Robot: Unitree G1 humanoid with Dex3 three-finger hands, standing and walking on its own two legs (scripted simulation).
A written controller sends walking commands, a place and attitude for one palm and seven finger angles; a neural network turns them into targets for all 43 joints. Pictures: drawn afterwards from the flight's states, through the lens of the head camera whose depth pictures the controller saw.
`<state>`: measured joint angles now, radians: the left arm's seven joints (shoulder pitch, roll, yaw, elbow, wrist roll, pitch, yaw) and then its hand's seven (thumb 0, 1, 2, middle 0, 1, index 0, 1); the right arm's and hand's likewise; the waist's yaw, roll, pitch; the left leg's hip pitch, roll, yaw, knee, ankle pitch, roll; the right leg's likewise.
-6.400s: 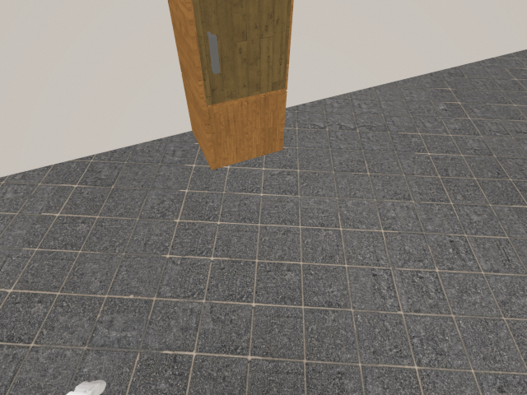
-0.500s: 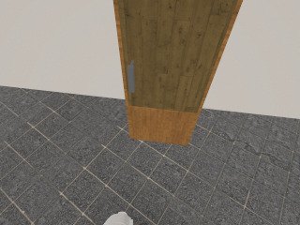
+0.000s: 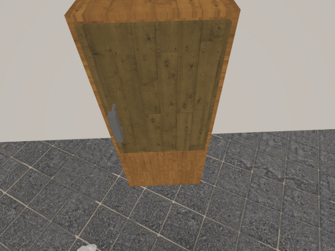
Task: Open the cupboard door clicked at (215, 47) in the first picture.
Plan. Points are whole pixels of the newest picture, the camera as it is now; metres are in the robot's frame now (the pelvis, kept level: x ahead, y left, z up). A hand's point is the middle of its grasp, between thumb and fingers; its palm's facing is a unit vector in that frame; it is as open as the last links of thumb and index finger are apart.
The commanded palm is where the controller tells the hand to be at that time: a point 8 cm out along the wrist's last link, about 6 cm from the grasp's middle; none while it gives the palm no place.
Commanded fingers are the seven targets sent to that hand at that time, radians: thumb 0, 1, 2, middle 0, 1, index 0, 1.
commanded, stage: come to a stop and stand still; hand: left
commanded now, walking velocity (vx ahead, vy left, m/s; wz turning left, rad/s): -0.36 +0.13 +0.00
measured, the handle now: (116, 123) +0.56 +0.21 -0.09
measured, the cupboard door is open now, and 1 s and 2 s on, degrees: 0 0 0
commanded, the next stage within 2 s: look again from close up in 1.40 s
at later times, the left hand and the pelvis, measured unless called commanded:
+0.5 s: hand out of the picture +0.07 +0.22 -0.18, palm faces +0.09 -0.97 -0.21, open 7.4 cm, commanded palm none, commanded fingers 0.00 0.90 0.90 -0.20 -0.30 -0.20 -0.30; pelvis +0.03 +0.02 +0.00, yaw +1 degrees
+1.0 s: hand out of the picture +0.02 +0.18 -0.16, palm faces +0.00 -0.97 -0.24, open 7.4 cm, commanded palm none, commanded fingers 0.00 0.90 0.90 -0.20 -0.30 -0.20 -0.30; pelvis +0.00 +0.00 +0.00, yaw +1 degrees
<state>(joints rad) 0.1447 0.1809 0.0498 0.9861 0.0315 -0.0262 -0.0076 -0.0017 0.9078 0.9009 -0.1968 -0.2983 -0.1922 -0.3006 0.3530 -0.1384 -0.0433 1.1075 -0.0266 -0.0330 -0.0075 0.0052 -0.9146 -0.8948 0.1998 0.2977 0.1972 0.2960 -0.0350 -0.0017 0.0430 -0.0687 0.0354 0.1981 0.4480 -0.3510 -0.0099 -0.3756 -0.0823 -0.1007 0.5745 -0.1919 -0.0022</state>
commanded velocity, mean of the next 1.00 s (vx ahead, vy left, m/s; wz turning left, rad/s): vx -0.07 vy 0.03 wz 0.00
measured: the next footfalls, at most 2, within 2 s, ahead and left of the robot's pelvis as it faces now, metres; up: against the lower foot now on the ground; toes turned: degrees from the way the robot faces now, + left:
right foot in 0.02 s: +0.12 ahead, -0.11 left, +0.00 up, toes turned -7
left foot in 0.40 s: +0.08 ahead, +0.12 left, +0.00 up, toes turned +4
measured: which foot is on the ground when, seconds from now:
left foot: down 0.00-0.02, up 0.04-0.38, down 0.40-1.00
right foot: up 0.00-0.00, down 0.02-0.40, up 0.42-0.70, down 0.72-1.00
